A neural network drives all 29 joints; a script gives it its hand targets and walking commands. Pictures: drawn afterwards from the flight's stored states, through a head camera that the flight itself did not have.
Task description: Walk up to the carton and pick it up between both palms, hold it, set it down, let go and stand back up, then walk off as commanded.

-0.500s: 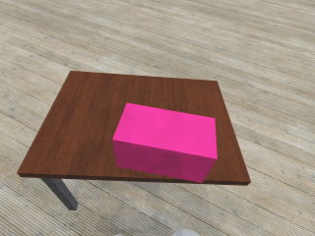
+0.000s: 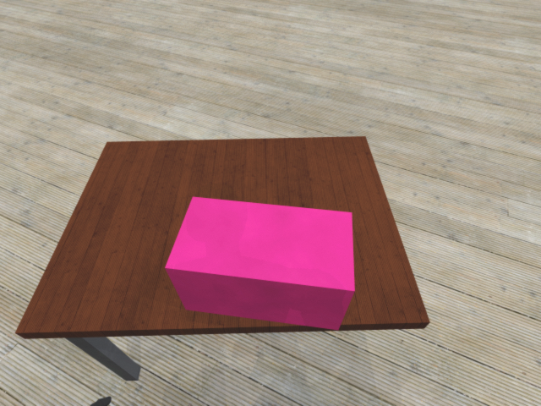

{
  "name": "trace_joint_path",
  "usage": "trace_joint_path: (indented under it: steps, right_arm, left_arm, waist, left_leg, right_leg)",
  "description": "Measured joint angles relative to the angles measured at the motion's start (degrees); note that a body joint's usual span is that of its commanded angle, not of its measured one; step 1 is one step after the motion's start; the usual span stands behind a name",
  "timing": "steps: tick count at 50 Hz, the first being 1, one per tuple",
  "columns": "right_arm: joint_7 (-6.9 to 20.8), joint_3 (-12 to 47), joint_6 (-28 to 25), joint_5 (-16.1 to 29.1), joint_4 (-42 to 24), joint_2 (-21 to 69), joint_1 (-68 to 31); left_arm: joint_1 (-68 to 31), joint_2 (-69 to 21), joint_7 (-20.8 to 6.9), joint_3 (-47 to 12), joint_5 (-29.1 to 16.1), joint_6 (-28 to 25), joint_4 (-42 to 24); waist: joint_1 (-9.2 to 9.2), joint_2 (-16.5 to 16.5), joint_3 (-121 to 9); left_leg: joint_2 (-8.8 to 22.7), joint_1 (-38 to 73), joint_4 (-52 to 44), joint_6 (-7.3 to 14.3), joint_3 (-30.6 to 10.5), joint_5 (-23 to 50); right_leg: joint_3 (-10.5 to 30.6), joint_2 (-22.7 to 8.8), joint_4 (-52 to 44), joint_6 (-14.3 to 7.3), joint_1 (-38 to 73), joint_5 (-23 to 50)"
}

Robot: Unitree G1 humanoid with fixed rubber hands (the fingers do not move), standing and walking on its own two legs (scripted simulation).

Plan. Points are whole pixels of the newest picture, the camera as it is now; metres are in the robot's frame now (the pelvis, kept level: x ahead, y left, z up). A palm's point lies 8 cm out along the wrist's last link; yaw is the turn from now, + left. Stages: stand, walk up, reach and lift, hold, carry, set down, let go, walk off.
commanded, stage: walk up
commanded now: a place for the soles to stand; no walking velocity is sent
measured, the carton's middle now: (265, 263) +0.41 +0.02 -0.11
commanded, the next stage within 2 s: reach and lift in 1.96 s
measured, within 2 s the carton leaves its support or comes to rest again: neither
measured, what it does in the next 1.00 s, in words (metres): stands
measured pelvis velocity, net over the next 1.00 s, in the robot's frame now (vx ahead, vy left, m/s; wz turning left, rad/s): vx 0.03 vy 0.00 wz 0.01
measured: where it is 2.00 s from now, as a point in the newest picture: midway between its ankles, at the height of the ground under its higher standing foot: outside the picture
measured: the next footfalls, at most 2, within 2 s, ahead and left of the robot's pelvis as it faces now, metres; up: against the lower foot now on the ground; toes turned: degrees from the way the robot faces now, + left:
none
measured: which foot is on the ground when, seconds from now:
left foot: down 0.00-1.00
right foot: down 0.00-1.00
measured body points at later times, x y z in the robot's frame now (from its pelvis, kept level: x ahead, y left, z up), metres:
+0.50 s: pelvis +0.02 +0.00 +0.03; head +0.03 +0.01 +0.47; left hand +0.12 +0.29 -0.11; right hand +0.11 -0.30 -0.10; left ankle +0.02 +0.15 -0.71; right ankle +0.05 -0.13 -0.71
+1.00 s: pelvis +0.03 +0.00 +0.03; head +0.04 +0.00 +0.48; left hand +0.09 +0.29 -0.11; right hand +0.10 -0.31 -0.10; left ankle +0.02 +0.15 -0.71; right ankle +0.05 -0.13 -0.71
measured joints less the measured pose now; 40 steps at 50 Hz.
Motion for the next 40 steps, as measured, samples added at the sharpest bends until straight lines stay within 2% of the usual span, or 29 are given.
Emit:
trace_joint_path:
  steps: [17, 29, 40]
  right_arm:
    - [-0.2, 0.6, -0.2, 0.6, 5.1, -0.4, -4.6]
    - [0.4, 0.7, 0.0, 0.4, 6.7, 0.9, -7.3]
    - [0.0, 0.5, 0.0, 0.3, 8.2, 1.1, -6.0]
  left_arm:
    - [-5.3, -0.5, 0.2, -0.6, -0.8, 0.4, 5.7]
    - [-4.8, -0.8, -0.3, -0.8, -0.4, 0.4, 10.3]
    - [-1.8, -0.9, -0.6, -0.1, -0.3, 0.9, 10.7]
  waist:
    - [-0.29, -0.3, 0.1]
    - [0.90, 0.2, -0.3]
    - [1.46, 0.6, -0.3]
  left_leg:
    - [0.7, 7.2, -10.4, -0.5, -0.4, 4.1]
    - [0.8, 10.1, -16.4, -0.6, -0.4, 7.3]
    - [0.9, 11.6, -18.7, -0.8, -0.5, 8.2]
  right_leg:
    - [-1.1, 0.9, -12.0, 0.3, 8.2, 4.7]
    - [-1.5, 1.2, -18.8, 0.3, 11.6, 8.2]
    - [-1.7, 1.3, -20.4, 0.1, 12.8, 8.7]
